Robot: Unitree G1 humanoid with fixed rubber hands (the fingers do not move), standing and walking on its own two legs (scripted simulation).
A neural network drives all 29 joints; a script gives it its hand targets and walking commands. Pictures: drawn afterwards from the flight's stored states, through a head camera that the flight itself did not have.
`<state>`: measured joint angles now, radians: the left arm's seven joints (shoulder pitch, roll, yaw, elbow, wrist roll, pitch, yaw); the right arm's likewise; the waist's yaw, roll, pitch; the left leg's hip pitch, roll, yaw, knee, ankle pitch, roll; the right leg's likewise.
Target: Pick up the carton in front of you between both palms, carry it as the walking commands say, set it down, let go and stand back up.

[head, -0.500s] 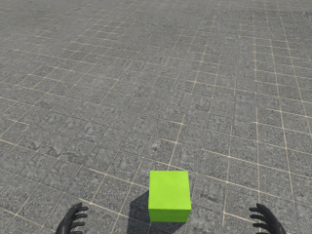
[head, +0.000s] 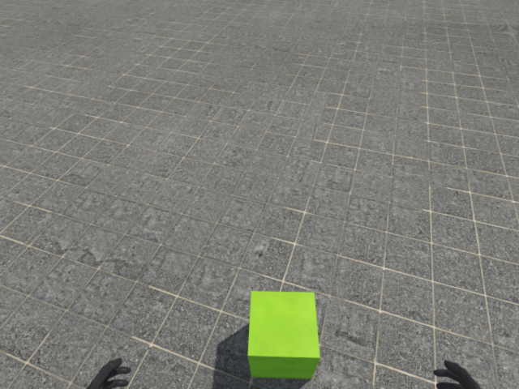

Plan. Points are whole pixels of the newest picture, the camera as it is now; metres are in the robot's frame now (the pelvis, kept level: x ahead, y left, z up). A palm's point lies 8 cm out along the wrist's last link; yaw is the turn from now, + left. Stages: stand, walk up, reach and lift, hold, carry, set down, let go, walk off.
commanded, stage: stand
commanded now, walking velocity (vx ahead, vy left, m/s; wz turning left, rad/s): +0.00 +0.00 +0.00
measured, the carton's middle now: (282, 335) +0.42 -0.02 -0.65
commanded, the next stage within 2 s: none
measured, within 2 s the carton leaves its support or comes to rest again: neither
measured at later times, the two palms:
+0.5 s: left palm out of the picture +0.08 +0.30 -0.09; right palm out of the picture +0.09 -0.30 -0.09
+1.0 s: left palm out of the picture +0.07 +0.31 -0.10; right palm out of the picture +0.07 -0.31 -0.09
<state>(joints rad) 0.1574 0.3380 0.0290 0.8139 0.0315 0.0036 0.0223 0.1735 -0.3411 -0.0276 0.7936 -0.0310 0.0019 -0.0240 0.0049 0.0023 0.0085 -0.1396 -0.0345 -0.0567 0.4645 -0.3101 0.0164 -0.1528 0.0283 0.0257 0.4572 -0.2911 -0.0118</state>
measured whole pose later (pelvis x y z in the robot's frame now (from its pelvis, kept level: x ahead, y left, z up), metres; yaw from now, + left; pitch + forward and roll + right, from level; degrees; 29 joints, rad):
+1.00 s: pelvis -0.03 +0.00 +0.01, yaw +0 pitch -2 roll +0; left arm 0.12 0.38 0.01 1.03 0.02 -0.01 0.01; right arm 0.14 -0.38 0.00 1.00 -0.02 -0.02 -0.02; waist 0.01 0.00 0.02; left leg -0.09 -0.03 -0.05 0.35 -0.21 0.01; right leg -0.11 0.02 0.03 0.34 -0.19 -0.01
